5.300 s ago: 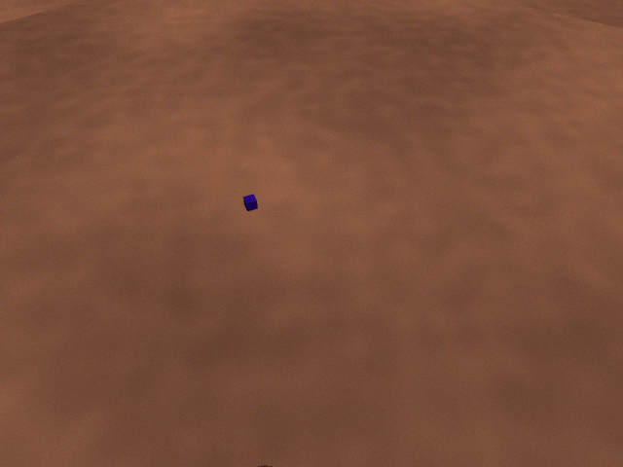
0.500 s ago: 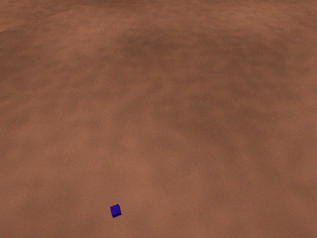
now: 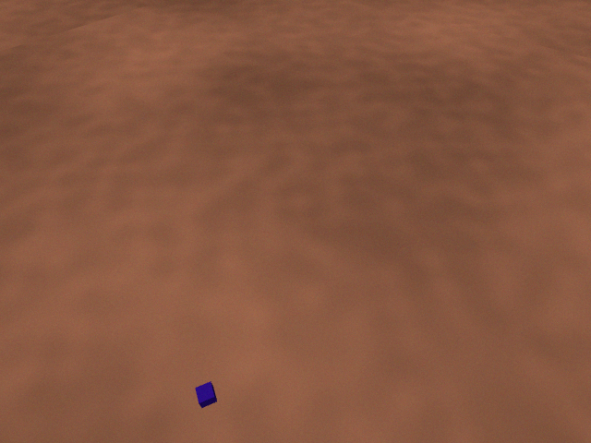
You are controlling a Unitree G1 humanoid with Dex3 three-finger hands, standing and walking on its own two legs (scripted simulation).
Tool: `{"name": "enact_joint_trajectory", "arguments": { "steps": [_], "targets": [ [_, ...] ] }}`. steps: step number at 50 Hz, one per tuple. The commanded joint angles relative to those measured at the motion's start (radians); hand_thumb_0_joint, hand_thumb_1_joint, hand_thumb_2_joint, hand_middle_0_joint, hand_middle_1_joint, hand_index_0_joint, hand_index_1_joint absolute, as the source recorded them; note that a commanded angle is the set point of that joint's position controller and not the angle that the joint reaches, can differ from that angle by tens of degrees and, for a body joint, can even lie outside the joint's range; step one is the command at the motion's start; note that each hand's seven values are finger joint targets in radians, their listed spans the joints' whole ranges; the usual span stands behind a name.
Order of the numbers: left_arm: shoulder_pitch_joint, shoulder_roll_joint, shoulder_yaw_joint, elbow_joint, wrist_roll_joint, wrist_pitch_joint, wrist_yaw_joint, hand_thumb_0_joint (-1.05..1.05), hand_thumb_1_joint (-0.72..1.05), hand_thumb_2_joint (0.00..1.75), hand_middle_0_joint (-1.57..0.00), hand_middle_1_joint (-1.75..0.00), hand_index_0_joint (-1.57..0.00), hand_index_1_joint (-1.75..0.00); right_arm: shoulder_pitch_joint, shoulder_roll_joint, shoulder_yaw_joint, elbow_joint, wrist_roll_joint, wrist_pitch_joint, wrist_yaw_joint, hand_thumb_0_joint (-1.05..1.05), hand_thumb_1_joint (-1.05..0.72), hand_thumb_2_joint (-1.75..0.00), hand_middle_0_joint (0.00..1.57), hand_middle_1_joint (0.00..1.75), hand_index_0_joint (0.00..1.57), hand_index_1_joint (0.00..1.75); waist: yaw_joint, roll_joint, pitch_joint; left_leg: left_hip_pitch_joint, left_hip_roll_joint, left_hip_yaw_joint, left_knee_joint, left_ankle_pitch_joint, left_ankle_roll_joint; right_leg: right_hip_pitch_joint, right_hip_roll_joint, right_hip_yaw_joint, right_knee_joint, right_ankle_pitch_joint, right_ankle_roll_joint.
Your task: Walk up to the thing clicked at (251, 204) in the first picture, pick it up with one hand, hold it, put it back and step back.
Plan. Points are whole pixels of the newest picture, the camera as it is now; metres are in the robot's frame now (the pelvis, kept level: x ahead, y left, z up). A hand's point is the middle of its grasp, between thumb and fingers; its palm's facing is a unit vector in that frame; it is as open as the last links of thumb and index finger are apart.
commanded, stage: walk up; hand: left
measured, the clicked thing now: (206, 394) +0.43 +0.29 -0.76
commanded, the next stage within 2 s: none
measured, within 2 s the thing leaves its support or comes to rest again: neither
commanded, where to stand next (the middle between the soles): +0.08 +0.00 m, yaw -1 degrees
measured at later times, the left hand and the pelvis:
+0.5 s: hand out of the picture +0.08 +0.25 -0.15, palm faces +0.00 -0.95 -0.32, open 7.3 cm; pelvis +0.00 +0.00 +0.00, yaw +0 degrees
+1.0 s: hand out of the picture +0.11 +0.32 -0.19, palm faces +0.01 -0.92 -0.38, open 7.3 cm; pelvis +0.08 +0.04 -0.03, yaw +1 degrees
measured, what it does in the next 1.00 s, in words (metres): steps on the spot: left foot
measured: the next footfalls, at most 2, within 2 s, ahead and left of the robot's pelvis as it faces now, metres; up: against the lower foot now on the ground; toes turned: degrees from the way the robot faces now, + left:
left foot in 0.96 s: +0.21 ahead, +0.16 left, +0.00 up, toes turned +2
right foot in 1.38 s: -0.01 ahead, -0.13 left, +0.00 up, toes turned -3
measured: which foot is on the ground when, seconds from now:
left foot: down 0.00-0.68, up 0.70-0.94, down 0.96-1.00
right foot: down 0.00-0.96, up 0.98-1.00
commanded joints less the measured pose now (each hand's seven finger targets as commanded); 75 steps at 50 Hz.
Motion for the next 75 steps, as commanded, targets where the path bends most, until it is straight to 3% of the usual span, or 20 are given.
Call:
{"name": "enact_joint_trajectory", "arguments": {
  "steps": [1,21,22,25,30,32,34,36,39,44,46,48,49,51,54,64,69,71,72,75],
  "targets": [
    [-0.054,0.213,0.046,-0.061,-0.005,-0.018,0.016,0.0,0.9,0.9,-0.2,-0.3,-0.2,-0.3,-0.043,-0.206,-0.037,-0.061,0.002,-0.022,-0.01,0.0,-0.9,-0.9,0.2,0.3,0.2,0.3,0.015,-0.021,-0.085,-0.077,0.085,-0.058,-0.068,0.135,0.049,0.1,-0.097,0.095,-0.043,0.066,-0.025],
    [-0.046,0.214,0.048,-0.067,-0.005,-0.018,0.016,0.0,0.9,0.9,-0.2,-0.3,-0.2,-0.3,-0.024,-0.202,-0.038,-0.067,0.0,-0.02,-0.009,0.0,-0.9,-0.9,0.2,0.3,0.2,0.3,0.012,-0.021,-0.041,-0.087,0.076,-0.059,-0.068,0.099,0.052,0.061,-0.093,0.108,-0.059,0.021,-0.023],
    [0.007,0.25,0.065,-0.099,0.012,-0.023,0.001,0.0,0.9,0.9,-0.2,-0.3,-0.2,-0.3,0.041,-0.249,-0.062,-0.095,-0.012,-0.026,0.004,0.0,-0.9,-0.9,0.2,0.3,0.2,0.3,0.006,-0.005,-0.11,-0.077,0.041,-0.042,-0.03,-0.259,0.098,0.096,-0.048,0.083,-0.009,-0.351,-0.058],
    [0.029,0.238,0.075,-0.112,0.023,-0.019,-0.011,0.0,0.9,0.9,-0.2,-0.3,-0.2,-0.3,0.051,-0.256,-0.074,-0.111,-0.025,-0.023,0.015,0.0,-0.9,-0.9,0.2,0.3,0.2,0.3,0.013,0.024,0.033,-0.167,0.073,-0.137,-0.066,-0.496,0.132,-0.089,-0.044,0.111,0.041,-0.527,-0.07],
    [0.056,0.217,0.072,-0.16,0.016,-0.039,-0.005,0.0,0.9,0.9,-0.2,-0.3,-0.2,-0.3,0.052,-0.257,-0.084,-0.172,-0.017,-0.046,0.009,0.0,-0.9,-0.9,0.2,0.3,0.2,0.3,0.017,0.061,-0.008,-0.039,0.128,-0.174,0.033,0.064,0.166,-0.079,-0.004,0.033,0.154,-0.053,-0.058],
    [0.11,0.233,0.082,-0.156,0.014,-0.044,-0.002,0.0,0.9,0.9,-0.2,-0.3,-0.2,-0.3,0.032,-0.25,-0.082,-0.206,-0.009,-0.038,0.014,0.0,-0.9,-0.9,0.2,0.3,0.2,0.3,0.04,0.042,-0.031,-0.15,0.093,-0.132,0.11,-0.062,0.151,0.034,-0.02,0.082,0.082,-0.191,-0.075],
    [0.2,0.329,0.108,-0.146,0.022,-0.055,-0.001,0.0,0.9,0.9,-0.2,-0.3,-0.2,-0.3,-0.007,-0.192,-0.07,-0.239,-0.016,-0.028,0.018,0.0,-0.9,-0.9,0.2,0.3,0.2,0.3,0.085,-0.167,0.065,-0.506,-0.06,0.053,0.399,-0.248,0.086,0.258,-0.224,0.409,-0.073,-0.267,-0.187],
    [0.266,0.372,0.118,-0.169,0.014,-0.063,0.006,0.0,0.9,0.9,-0.2,-0.3,-0.2,-0.3,-0.005,-0.225,-0.073,-0.264,-0.025,-0.032,0.006,0.0,-0.9,-0.9,0.2,0.3,0.2,0.3,0.1,-0.148,0.13,-0.6,0.006,-0.04,0.559,-0.358,0.074,0.243,-0.405,0.555,-0.091,0.093,-0.318],
    [0.263,0.334,0.105,-0.197,0.007,-0.069,0.022,0.0,0.9,0.9,-0.2,-0.3,-0.2,-0.3,0.009,-0.217,-0.084,-0.284,-0.022,-0.033,0.023,0.0,-0.9,-0.9,0.2,0.3,0.2,0.3,0.076,-0.1,0.049,-0.524,0.049,-0.05,0.515,-0.32,0.075,0.276,-0.328,0.332,0.009,0.528,-0.27],
    [0.045,0.282,0.061,-0.289,-0.019,-0.034,0.055,0.0,0.9,0.9,-0.2,-0.3,-0.2,-0.3,0.109,-0.188,-0.098,-0.25,0.009,0.017,0.015,0.0,-0.9,-0.9,0.2,0.3,0.2,0.3,-0.015,-0.171,-0.024,-0.172,-0.001,0.033,0.362,-0.002,0.056,-0.041,-0.194,0.104,0.187,0.703,-0.152],
    [-0.001,0.257,0.05,-0.33,-0.035,0.005,0.05,0.0,0.9,0.9,-0.2,-0.3,-0.2,-0.3,0.18,-0.203,-0.108,-0.229,0.022,0.015,0.002,0.0,-0.9,-0.9,0.2,0.3,0.2,0.3,-0.065,-0.122,-0.055,-0.055,-0.047,0.091,0.174,0.261,0.049,-0.126,-0.103,0.015,0.358,0.435,-0.1],
    [0.074,0.187,0.04,-0.344,-0.048,0.035,0.048,0.0,0.9,0.9,-0.2,-0.3,-0.2,-0.3,0.226,-0.305,-0.132,-0.252,0.006,0.005,-0.02,0.0,-0.9,-0.9,0.2,0.3,0.2,0.3,-0.092,0.184,-0.149,0.062,0.182,-0.161,0.09,0.836,0.148,-0.253,0.085,0.022,0.702,-0.296,-0.034],
    [0.189,0.202,0.052,-0.313,-0.041,0.064,0.055,0.0,0.9,0.9,-0.2,-0.3,-0.2,-0.3,0.163,-0.316,-0.135,-0.286,0.001,0.007,-0.03,0.0,-0.9,-0.9,0.2,0.3,0.2,0.3,-0.022,0.111,-0.186,-0.016,0.315,-0.338,0.072,0.784,0.224,-0.208,0.095,0.145,0.817,-0.528,-0.028],
    [0.287,0.245,0.054,-0.27,-0.036,0.091,0.061,0.0,0.9,0.9,-0.2,-0.3,-0.2,-0.3,0.044,-0.355,-0.147,-0.335,0.016,0.016,-0.038,0.0,-0.9,-0.9,0.2,0.3,0.2,0.3,0.015,0.122,-0.171,-0.09,0.407,-0.43,0.037,0.588,0.339,-0.218,0.074,0.192,1.011,-0.515,-0.032],
    [0.26,0.274,0.081,-0.269,-0.023,0.102,0.045,0.0,0.9,0.9,-0.2,-0.3,-0.2,-0.3,-0.005,-0.293,-0.133,-0.375,0.006,0.008,-0.057,0.0,-0.9,-0.9,0.2,0.3,0.2,0.3,0.028,0.072,-0.144,-0.146,0.293,-0.241,0.091,0.476,0.255,-0.257,0.066,0.249,1.04,-0.405,-0.021],
    [0.241,0.258,0.119,-0.375,0.01,0.118,-0.016,0.0,0.9,0.9,-0.2,-0.3,-0.2,-0.3,0.033,-0.335,-0.147,-0.411,-0.016,-0.008,-0.077,0.0,-0.9,-0.9,0.2,0.3,0.2,0.3,0.024,0.145,-0.108,-0.192,0.314,-0.174,0.079,0.116,0.252,-0.228,0.021,0.182,0.69,-0.412,0.002],
    [0.458,0.251,0.144,-0.287,0.006,0.102,-0.039,0.0,0.9,0.9,-0.2,-0.3,-0.2,-0.3,-0.067,-0.336,-0.141,-0.442,-0.038,0.023,-0.061,0.0,-0.9,-0.9,0.2,0.3,0.2,0.3,0.113,0.142,-0.124,-0.49,0.225,-0.09,0.145,-0.351,0.154,0.061,0.009,0.058,0.293,-0.304,-0.052],
    [0.313,0.384,0.168,-0.373,0.043,0.086,-0.032,0.0,0.9,0.9,-0.2,-0.3,-0.2,-0.3,-0.012,-0.191,-0.099,-0.451,-0.005,0.031,-0.064,0.0,-0.9,-0.9,0.2,0.3,0.2,0.3,0.098,-0.359,0.019,-0.682,-0.088,0.061,0.674,-0.445,0.025,-0.22,-0.277,0.628,-0.061,-0.662,-0.173],
    [0.17,0.481,0.176,-0.44,0.051,0.083,-0.018,0.0,0.9,0.9,-0.2,-0.3,-0.2,-0.3,-0.072,-0.281,-0.137,-0.445,-0.01,0.033,-0.08,0.0,-0.9,-0.9,0.2,0.3,0.2,0.3,0.105,-0.283,0.078,-0.545,-0.117,-0.146,0.827,-0.398,0.021,-0.452,-0.384,0.745,-0.169,-0.625,-0.291],
    [0.059,0.308,0.137,-0.414,0.039,0.04,0.016,0.0,0.9,0.9,-0.2,-0.3,-0.2,-0.3,0.054,-0.251,-0.121,-0.357,0.015,0.021,-0.045,0.0,-0.9,-0.9,0.2,0.3,0.2,0.3,0.006,-0.102,0.062,-0.508,-0.139,-0.17,0.947,-0.184,0.029,-0.322,-0.189,0.362,0.029,-0.258,-0.182]
  ]
}}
